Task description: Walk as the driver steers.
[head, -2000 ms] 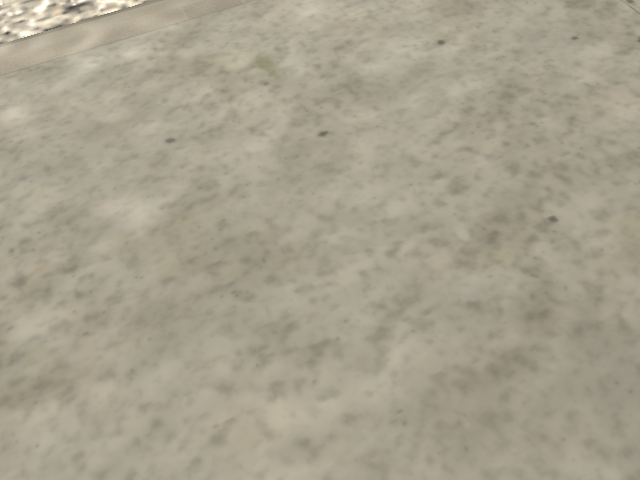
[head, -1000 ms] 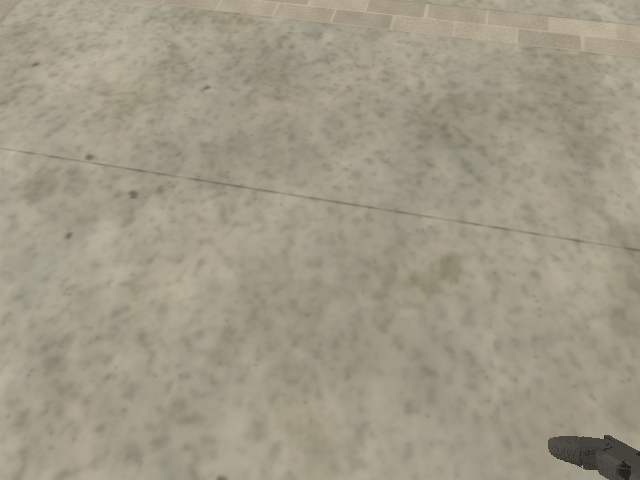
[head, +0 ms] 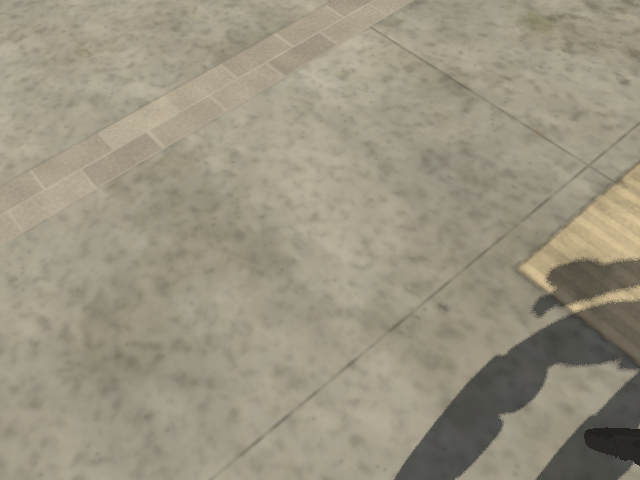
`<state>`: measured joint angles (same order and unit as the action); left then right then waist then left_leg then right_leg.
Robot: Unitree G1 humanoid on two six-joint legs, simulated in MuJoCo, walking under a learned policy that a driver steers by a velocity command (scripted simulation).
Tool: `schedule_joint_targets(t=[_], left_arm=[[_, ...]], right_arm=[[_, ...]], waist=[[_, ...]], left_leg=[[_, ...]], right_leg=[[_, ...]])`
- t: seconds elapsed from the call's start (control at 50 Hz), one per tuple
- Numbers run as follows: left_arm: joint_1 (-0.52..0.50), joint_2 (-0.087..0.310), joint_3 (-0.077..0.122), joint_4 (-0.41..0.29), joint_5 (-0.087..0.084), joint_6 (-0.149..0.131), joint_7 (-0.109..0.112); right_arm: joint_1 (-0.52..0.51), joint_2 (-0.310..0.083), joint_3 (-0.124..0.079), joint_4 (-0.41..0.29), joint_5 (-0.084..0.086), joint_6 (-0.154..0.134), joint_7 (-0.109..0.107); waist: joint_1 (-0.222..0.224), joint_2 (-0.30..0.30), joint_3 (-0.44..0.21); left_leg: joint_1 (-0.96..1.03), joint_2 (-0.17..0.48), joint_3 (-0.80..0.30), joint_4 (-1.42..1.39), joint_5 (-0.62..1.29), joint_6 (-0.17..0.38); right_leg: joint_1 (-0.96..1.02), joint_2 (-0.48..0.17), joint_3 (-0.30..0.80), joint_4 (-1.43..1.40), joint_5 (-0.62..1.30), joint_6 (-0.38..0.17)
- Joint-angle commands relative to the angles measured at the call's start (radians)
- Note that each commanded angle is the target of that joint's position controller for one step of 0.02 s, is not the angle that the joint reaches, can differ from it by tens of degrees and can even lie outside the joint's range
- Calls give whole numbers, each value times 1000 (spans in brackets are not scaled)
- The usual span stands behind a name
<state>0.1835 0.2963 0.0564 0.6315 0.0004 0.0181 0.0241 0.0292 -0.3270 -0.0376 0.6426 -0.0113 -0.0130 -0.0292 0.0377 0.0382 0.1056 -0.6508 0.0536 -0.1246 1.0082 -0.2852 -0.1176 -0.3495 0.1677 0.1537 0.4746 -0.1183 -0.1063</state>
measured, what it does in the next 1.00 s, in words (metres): walks ahead, turning right: left foot, then right foot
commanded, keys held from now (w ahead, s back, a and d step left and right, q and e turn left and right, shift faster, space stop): shift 0.08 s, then w+shift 0.20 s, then w+e+shift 0.40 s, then e+shift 0.02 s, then w+e+shift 0.02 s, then e+shift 0.20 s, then w+e+shift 0.08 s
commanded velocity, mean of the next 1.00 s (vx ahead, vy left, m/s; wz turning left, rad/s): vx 0.59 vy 0.00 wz -0.59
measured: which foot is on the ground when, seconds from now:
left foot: up 0.00-0.16, down 0.18-0.70, up 0.72-1.00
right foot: down 0.00-0.18, up 0.20-0.66, down 0.68-1.00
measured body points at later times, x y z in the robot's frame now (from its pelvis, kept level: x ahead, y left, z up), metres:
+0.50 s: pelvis +0.20 +0.04 +0.00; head +0.22 +0.05 +0.45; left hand +0.43 +0.26 -0.09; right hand +0.11 -0.23 -0.11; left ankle +0.08 +0.18 -0.73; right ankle +0.33 -0.16 -0.65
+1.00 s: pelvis +0.55 -0.13 +0.00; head +0.59 -0.18 +0.45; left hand +0.77 +0.09 -0.10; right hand +0.64 -0.48 -0.05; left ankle +0.83 -0.11 -0.68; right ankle +0.46 -0.14 -0.73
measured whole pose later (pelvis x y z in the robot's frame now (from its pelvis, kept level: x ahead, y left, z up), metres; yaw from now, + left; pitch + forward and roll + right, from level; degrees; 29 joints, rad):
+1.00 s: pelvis +0.55 -0.13 +0.00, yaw -37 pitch +3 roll +1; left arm 0.34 0.30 0.07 0.73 -0.04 -0.01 0.02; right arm -0.04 -0.31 -0.03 0.55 -0.01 -0.11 0.00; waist 0.07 0.05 0.07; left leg -0.70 0.02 -0.14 0.64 0.00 -0.08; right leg -0.14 0.18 0.22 0.43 -0.30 -0.12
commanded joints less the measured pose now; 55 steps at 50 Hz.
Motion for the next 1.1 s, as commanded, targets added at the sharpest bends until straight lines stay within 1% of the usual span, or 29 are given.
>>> schedule_joint_targets(t=[0.02, 0.08, 0.12, 0.16, 0.18, 0.2, 0.22, 0.24, 0.28, 0.38, 0.48, 0.56, 0.58, 0.62, 0.64, 0.66, 0.68, 0.7, 0.72, 0.74, 0.76, 0.78, 0.82, 0.86, 0.9, 0.96, 1.04, 1.08, 1.1], left_arm=[[-29, 129, 31, -62, 6, 6, 14], [-15, 114, 22, -49, 15, 12, 6], [27, 108, 16, -32, 4, 9, -8], [36, 118, 13, -18, 0, -3, -21], [45, 84, 3, -12, -1, -16, -22], [38, 33, -11, -29, -12, -31, -25], [-50, 45, -7, -73, -41, -60, -27], [-115, 115, 11, -86, -40, -82, -26], [-99, 106, 14, -63, -19, -100, -35], [-110, 43, 15, -52, -35, -90, -38], [-178, 19, 6, -78, -34, -83, -64], [-273, -14, -15, -110, -37, -92, -101], [-274, -14, -16, -116, -39, -95, -109], [-254, 26, 0, -130, -36, -92, -112], [-185, 63, 17, -126, -38, -85, -109], [-13, 124, 45, -91, -44, -78, -105], [251, 205, 88, -18, -50, -68, -93], [308, 257, 91, 34, -47, -51, -67], [295, 300, 95, -11, -36, -67, -66], [315, 213, 79, -8, -21, -79, -61], [273, 201, 71, -5, -6, -91, -58], [185, 190, 66, -18, -9, -100, -60], [53, 141, 51, -51, -1, -95, -50], [16, 124, 45, -45, -22, -89, -31], [23, 155, 54, -21, -19, -73, -7], [86, 173, 65, 17, -40, -37, 10], [104, 144, 61, 38, -47, -57, 8], [115, 145, 66, 49, -37, -55, 4], [114, 114, 52, 42, -29, -53, -5]], right_arm=[[57, -55, -15, -43, 6, 8, -4], [27, -60, -14, -52, 10, -3, 3], [54, -51, -11, -42, 21, -18, 23], [122, -49, -17, -7, 27, -35, 35], [177, -67, -22, 11, 18, -46, 32], [276, -130, -33, 33, 1, -58, 25], [398, -205, -63, 80, -11, -71, 35], [397, -176, -60, 84, 3, -83, 37], [374, -124, -45, 72, 14, -88, 33], [419, -64, -30, 94, 9, -98, 28], [450, -61, -24, 121, -4, -99, 27], [490, -84, -22, 158, 3, -88, 21], [470, -101, -24, 158, 4, -82, 18], [461, -162, -36, 158, 1, -69, 4], [452, -191, -43, 157, 1, -58, -5], [427, -213, -51, 151, 1, -48, -12], [385, -212, -50, 127, 7, -50, -18], [427, -71, -11, 91, -23, -74, -11], [468, -21, 19, 4, 13, -127, 5], [261, -132, -4, -27, 37, -166, 10], [188, -118, -2, -70, 56, -178, 10], [184, -99, 1, -54, 31, -178, 6], [238, -106, -14, -36, 5, -144, 15], [213, -98, -17, -53, -13, -116, 22], [118, -48, -5, -87, -30, -105, 20], [1, -1, 5, -121, -7, -97, 31], [-100, -92, -28, -159, 37, -96, 33], [-6, -129, -51, -134, 36, -110, 29], [141, -146, -67, -103, 29, -114, 25]], waist=[[-26, -119, -233], [4, -160, -208], [15, -177, -214], [-25, -179, -145], [-47, -131, -121], [-64, 26, -110], [-113, 213, -41], [-125, 129, 32], [-104, 74, -16], [-124, 115, -30], [-143, 105, 11], [-163, 62, 80], [-141, 64, 82], [-81, 134, 12], [-19, 173, -51], [79, 186, -149], [211, 122, -262], [121, -169, -294], [44, -356, -524], [138, -183, -464], [87, -111, -300], [10, 43, -206], [-90, 3, -126], [-113, -23, -71], [-98, -37, -59], [-30, -87, -169], [-6, -131, -113], [-41, -152, -147], [-108, -130, -246]], left_leg=[[166, -12, 52, -89, 72, -8], [213, -17, 55, -220, 34, 18], [289, -31, 82, -319, -2, 53], [421, -54, 120, -471, -26, 106], [497, 4, 43, -535, -99, 148], [605, 159, -182, -644, -322, 232], [676, 319, -582, -839, -617, 363], [674, 361, -645, -850, -625, 387], [705, 280, -479, -823, -469, 331], [691, 186, -116, -871, -145, 247], [661, 178, 114, -908, 96, 215], [696, 202, 239, -933, 264, 201], [701, 199, 282, -908, 442, 193], [762, 215, 328, -761, 1088, 186], [788, 232, 339, -623, 1362, 184], [736, 243, 342, -405, 1499, 181], [540, 208, 337, -110, 1387, 153], [193, 72, 278, 229, 181, 121], [-127, -113, 70, 553, -254, 99], [-204, -53, -38, 542, -149, 136], [-209, -33, -21, 481, -112, 145], [-132, 5, -17, 398, -82, 132], [0, 43, -4, 295, -71, 93], [62, 43, 47, 122, -42, 59], [134, -40, 123, -70, 78, 35], [329, -136, 134, -369, 372, 30], [270, -74, -18, -538, 359, 48], [342, -61, -13, -530, 256, 83], [523, -36, -10, -532, 201, 122]], right_leg=[[66, -228, 183, -78, 221, -127], [95, -260, 233, -45, 179, -133], [82, -265, 289, -75, -234, -130], [-22, -241, 330, -80, -568, -100], [-96, -202, 299, 13, -624, -65], [-256, -111, 136, 246, -583, -7], [-499, -51, -8, 451, -483, 24], [-612, -122, 6, 552, -411, 34], [-607, -177, -35, 604, -256, 48], [-591, -188, -38, 594, -18, 81], [-569, -213, -116, 477, 140, 88], [-507, -221, -205, 325, 162, 42], [-446, -204, -239, 281, 134, 19], [-300, -120, -326, 281, 26, -24], [-203, -79, -351, 296, -47, -47], [20, -47, -350, 289, -82, -81], [405, -52, -266, 164, 10, -132], [702, -229, 67, 152, -54, -156], [957, -451, 723, -76, -450, -392], [887, -430, 716, -182, -333, -297], [719, -408, 587, -181, -99, -263], [509, -361, 456, -171, 115, -237], [249, -284, 270, -191, 382, -221], [74, -223, 168, -208, 518, -195], [-61, -138, 87, -160, 656, -154], [-95, -92, 120, -138, 341, -73], [106, -184, 319, -105, -39, -68], [197, -214, 345, 5, 23, -62], [202, -181, 308, 172, 88, -42]])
